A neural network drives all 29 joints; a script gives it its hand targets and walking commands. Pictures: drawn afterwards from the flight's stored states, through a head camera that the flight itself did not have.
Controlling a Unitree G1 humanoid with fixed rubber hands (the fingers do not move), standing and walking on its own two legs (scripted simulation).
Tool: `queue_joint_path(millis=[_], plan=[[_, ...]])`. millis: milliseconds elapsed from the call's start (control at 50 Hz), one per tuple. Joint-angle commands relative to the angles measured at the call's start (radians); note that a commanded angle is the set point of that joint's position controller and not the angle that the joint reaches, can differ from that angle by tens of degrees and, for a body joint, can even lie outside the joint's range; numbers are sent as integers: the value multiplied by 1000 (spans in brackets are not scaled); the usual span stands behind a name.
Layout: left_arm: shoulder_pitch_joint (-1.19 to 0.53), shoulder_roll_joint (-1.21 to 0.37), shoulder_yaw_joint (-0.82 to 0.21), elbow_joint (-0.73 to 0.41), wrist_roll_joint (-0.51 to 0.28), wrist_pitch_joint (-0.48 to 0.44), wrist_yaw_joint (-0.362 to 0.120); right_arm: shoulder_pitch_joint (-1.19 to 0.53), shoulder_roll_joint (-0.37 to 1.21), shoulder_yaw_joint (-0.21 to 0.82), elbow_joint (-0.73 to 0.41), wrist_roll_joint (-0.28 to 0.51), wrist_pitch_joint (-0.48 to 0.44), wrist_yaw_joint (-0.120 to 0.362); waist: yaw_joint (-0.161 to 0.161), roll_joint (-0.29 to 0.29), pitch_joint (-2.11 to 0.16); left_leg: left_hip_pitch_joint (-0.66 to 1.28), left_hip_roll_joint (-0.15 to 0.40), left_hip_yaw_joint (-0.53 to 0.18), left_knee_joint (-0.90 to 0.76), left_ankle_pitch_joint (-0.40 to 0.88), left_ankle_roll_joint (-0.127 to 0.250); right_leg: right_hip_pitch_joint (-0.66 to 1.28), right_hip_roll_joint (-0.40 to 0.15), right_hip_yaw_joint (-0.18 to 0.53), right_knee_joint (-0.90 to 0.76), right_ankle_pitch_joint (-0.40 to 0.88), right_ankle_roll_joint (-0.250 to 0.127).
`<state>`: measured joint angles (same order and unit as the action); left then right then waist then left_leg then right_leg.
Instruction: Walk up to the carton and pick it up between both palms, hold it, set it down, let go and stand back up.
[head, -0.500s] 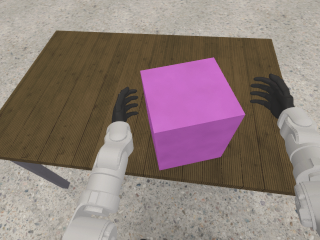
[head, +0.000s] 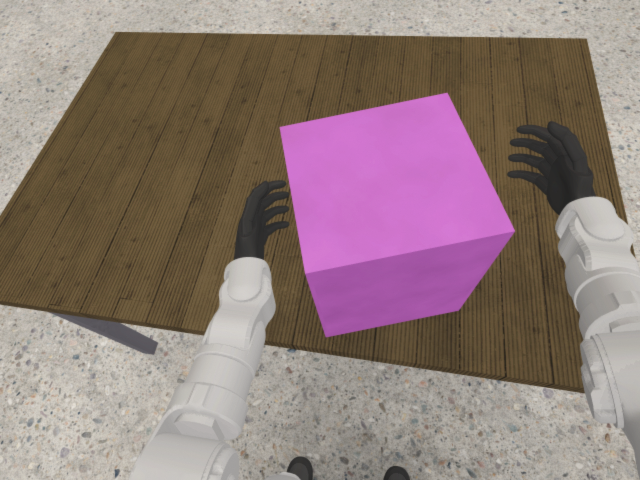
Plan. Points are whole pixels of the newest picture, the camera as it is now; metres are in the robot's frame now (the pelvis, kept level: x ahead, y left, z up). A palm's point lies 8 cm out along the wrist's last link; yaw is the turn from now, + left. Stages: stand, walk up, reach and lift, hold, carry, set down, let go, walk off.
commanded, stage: reach and lift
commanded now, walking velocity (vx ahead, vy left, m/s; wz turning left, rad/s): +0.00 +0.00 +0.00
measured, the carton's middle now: (379, 229) +0.43 +0.01 -0.02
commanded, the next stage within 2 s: none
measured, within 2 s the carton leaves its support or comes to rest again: neither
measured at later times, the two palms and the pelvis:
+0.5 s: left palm (258, 255) +0.35 +0.15 +0.03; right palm (513, 203) +0.46 -0.15 +0.03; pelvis -0.01 +0.01 +0.00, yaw +0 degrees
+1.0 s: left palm (260, 258) +0.35 +0.15 +0.03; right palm (513, 202) +0.46 -0.15 +0.03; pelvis -0.01 +0.01 +0.00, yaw +0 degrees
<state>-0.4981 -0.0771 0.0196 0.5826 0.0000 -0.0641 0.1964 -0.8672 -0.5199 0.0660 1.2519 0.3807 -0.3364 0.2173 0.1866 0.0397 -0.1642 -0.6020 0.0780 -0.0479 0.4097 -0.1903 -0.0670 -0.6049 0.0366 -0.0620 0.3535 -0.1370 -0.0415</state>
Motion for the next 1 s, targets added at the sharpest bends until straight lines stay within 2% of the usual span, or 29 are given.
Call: queue_joint_path(millis=[0,20,60,120,160,180,220,240,260,280,320,340,360,420,440,480,500,520,540,600,660,680,720,740,840,860,900,960,980], plan=[[-169,-118,65,-141,67,-54,-8,-369,3,-3,-55,-113,-69,-7,-11,-207,-588,128,-55,96,34,495,39,457,43,33,97,612,49],[-178,-134,59,-150,75,-50,-7,-373,12,-16,-32,-127,-68,-3,-32,-211,-568,154,-56,100,38,502,41,424,51,26,85,591,46],[-186,-121,73,-140,81,-56,-7,-382,25,-21,-88,-140,-71,-10,-17,-214,-588,121,-60,100,38,487,47,458,41,43,83,610,44],[-194,-150,63,-134,93,-58,-8,-398,55,-43,-115,-164,-83,-17,-27,-200,-621,114,-58,95,41,476,46,459,35,41,85,609,42],[-207,-158,56,-129,96,-55,-4,-391,40,-84,-68,-193,-77,-23,-51,-199,-608,135,-52,87,33,472,38,420,48,26,76,566,39],[-212,-166,54,-139,94,-60,1,-411,57,-64,-84,-187,-84,-24,-28,-201,-626,138,-50,87,43,496,36,413,52,29,69,563,33],[-225,-163,62,-139,111,-52,16,-405,45,-90,-71,-215,-75,-35,-39,-167,-634,175,-51,81,46,501,22,395,51,27,60,517,19],[-230,-174,66,-132,123,-45,19,-418,53,-93,-66,-219,-69,-34,-27,-172,-607,199,-45,80,45,501,22,354,61,20,45,479,16],[-266,-183,54,-139,114,-41,22,-423,67,-114,-64,-232,-66,-40,-54,-161,-618,203,-47,75,44,483,16,349,63,18,29,444,5],[-275,-186,51,-141,111,-41,24,-436,89,-112,-101,-240,-64,-46,-37,-171,-646,201,-41,73,56,498,17,347,60,20,37,452,7],[-274,-192,51,-128,127,-31,32,-438,95,-127,-98,-262,-59,-51,-50,-166,-618,228,-40,66,55,488,16,324,62,13,28,416,5],[-282,-209,39,-137,131,-30,33,-423,106,-134,-74,-258,-57,-54,-70,-145,-614,248,-39,61,59,497,9,311,62,6,27,418,6],[-282,-199,60,-126,137,-28,33,-428,109,-142,-77,-279,-47,-55,-51,-167,-599,249,-40,66,57,488,15,307,66,7,15,384,6],[-299,-202,64,-118,146,-19,46,-440,120,-120,-59,-286,-35,-58,-32,-148,-579,272,-38,68,64,498,14,276,64,12,3,342,3],[-311,-202,60,-104,142,-15,44,-431,125,-131,-33,-289,-27,-63,-52,-155,-565,259,-34,67,61,474,15,277,64,9,-7,323,1],[-324,-202,73,-116,141,-19,47,-437,132,-127,-35,-287,-25,-64,-41,-161,-563,257,-36,65,58,468,17,291,57,19,-5,316,1],[-346,-214,68,-109,143,-17,47,-465,135,-145,-58,-307,-27,-67,-55,-169,-566,267,-36,63,59,458,20,272,60,13,-6,291,4],[-345,-197,85,-79,146,-19,49,-459,153,-125,-52,-303,-20,-69,-36,-176,-535,236,-34,67,60,442,26,277,54,21,-5,279,3],[-340,-210,74,-92,145,-21,49,-453,151,-140,-35,-308,-16,-71,-50,-172,-561,250,-34,65,54,424,26,274,55,13,2,274,8],[-381,-206,86,-94,159,-18,55,-473,175,-149,-43,-316,-6,-75,-51,-158,-533,251,-35,64,51,412,25,265,51,14,-6,232,5],[-399,-208,87,-110,158,-31,56,-484,179,-161,-81,-323,-15,-82,-55,-156,-568,262,-34,64,62,424,21,262,56,10,5,247,7],[-393,-213,86,-95,160,-32,56,-497,194,-155,-68,-324,-11,-82,-41,-161,-558,250,-35,71,59,418,23,263,55,9,-1,242,12],[-403,-207,89,-114,159,-36,59,-499,181,-171,-75,-335,-14,-85,-56,-165,-578,259,-33,64,66,435,21,251,57,6,11,255,12],[-374,-222,96,-98,167,-33,60,-507,193,-141,-66,-319,-10,-79,-35,-171,-553,264,-33,67,63,441,26,252,56,10,10,256,17],[-359,-236,102,-86,181,-45,45,-482,244,-150,-74,-334,-21,-89,-51,-164,-559,238,-42,65,63,445,24,307,51,21,25,319,18],[-329,-235,110,-68,186,-45,35,-460,243,-148,-58,-348,-20,-87,-53,-196,-542,247,-45,67,52,436,32,327,48,17,16,331,25],[-358,-242,101,-103,180,-61,35,-479,254,-159,-77,-349,-32,-87,-60,-189,-576,262,-40,67,60,468,23,316,50,12,21,344,23],[-368,-259,117,-73,200,-69,17,-503,298,-161,-101,-371,-39,-80,-54,-199,-553,224,-49,75,52,423,31,334,43,14,27,354,31],[-376,-280,113,-82,209,-79,10,-477,326,-175,-70,-390,-41,-80,-68,-202,-553,226,-52,75,42,420,30,343,44,9,20,345,31]])
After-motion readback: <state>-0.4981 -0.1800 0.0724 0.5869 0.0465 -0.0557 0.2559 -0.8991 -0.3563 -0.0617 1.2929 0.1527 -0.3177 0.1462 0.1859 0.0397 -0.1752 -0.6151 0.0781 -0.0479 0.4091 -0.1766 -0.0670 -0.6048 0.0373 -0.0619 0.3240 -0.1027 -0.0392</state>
